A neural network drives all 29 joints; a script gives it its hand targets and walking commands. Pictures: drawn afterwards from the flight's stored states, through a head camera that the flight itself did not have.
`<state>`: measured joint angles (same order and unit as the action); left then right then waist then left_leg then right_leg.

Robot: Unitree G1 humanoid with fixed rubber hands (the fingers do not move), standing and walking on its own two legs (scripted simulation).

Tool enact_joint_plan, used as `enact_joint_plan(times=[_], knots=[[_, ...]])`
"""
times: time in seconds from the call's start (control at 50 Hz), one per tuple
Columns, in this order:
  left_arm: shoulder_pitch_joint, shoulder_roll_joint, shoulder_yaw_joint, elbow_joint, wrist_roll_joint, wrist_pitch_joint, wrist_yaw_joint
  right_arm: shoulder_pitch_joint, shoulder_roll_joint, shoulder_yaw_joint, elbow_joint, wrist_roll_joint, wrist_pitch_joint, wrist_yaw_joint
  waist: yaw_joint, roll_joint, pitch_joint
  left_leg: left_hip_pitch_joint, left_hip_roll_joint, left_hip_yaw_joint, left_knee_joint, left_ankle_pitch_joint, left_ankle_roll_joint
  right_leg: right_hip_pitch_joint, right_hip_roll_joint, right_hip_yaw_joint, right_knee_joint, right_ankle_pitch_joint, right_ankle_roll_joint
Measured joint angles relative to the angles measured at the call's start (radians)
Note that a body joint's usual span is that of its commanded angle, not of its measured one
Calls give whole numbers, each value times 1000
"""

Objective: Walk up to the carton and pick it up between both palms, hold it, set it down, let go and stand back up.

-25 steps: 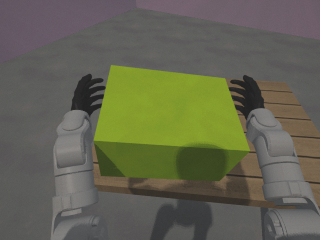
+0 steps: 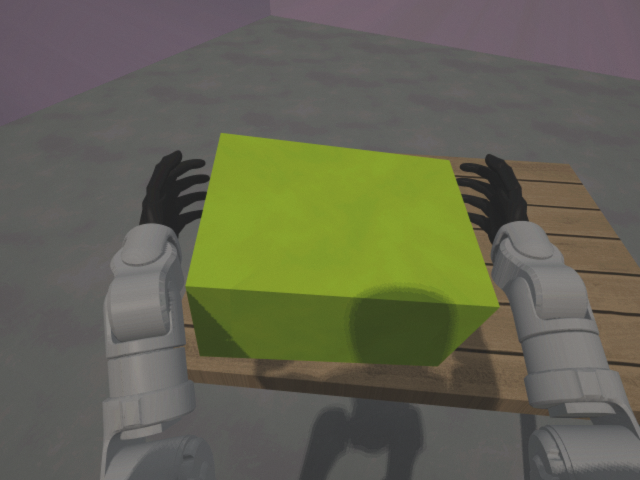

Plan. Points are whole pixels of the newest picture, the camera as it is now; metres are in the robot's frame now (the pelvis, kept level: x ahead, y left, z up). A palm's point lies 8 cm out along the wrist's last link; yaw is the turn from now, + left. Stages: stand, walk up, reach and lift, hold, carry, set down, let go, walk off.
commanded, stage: hold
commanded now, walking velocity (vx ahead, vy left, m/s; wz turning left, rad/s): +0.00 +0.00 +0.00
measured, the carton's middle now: (331, 252) +0.37 +0.01 +0.13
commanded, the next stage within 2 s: none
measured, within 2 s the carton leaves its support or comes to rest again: neither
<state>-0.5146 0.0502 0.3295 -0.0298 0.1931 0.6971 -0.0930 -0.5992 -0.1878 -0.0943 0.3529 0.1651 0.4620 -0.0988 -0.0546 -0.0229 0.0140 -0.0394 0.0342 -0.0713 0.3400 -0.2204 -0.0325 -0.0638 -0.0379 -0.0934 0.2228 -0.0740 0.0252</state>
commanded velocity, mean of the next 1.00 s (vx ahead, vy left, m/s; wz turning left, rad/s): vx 0.00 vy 0.00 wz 0.00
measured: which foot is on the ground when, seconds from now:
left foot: down 0.00-1.00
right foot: down 0.00-1.00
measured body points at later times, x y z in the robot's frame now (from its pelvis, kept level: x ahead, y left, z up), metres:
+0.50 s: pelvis +0.00 +0.00 +0.00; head -0.02 +0.02 +0.45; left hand +0.37 +0.20 +0.19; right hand +0.38 -0.19 +0.18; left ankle -0.02 +0.14 -0.75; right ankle +0.03 -0.14 -0.75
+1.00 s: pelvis +0.00 +0.00 +0.00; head -0.02 +0.02 +0.45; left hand +0.37 +0.19 +0.19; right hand +0.38 -0.20 +0.18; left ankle -0.02 +0.14 -0.75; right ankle +0.03 -0.14 -0.75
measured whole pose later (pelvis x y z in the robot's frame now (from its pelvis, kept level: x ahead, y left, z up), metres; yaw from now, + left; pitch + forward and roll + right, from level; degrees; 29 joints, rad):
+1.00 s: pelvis +0.00 +0.00 +0.00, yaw +0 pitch -4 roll -1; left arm -0.54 0.05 0.34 0.00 0.20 0.69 -0.09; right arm -0.62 -0.19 -0.10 0.38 0.17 0.46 -0.10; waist -0.05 -0.02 0.01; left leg -0.04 0.04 -0.07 0.34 -0.22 -0.03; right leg -0.07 -0.03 -0.09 0.22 -0.07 0.02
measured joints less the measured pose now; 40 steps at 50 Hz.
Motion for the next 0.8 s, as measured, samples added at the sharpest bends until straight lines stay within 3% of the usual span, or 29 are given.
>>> enact_joint_plan(times=[0.18,0.8], knots=[[-34,-1,8,43,5,-8,2,-30,-3,-10,38,-9,-4,5,2,-1,-7,-9,0,1,-6,6,0,-13,0,2,1,3,-2],[-15,0,4,13,3,-2,-1,-10,0,-4,7,-5,1,-2,0,-1,-2,-3,-1,1,0,0,1,-4,0,2,1,0,0]])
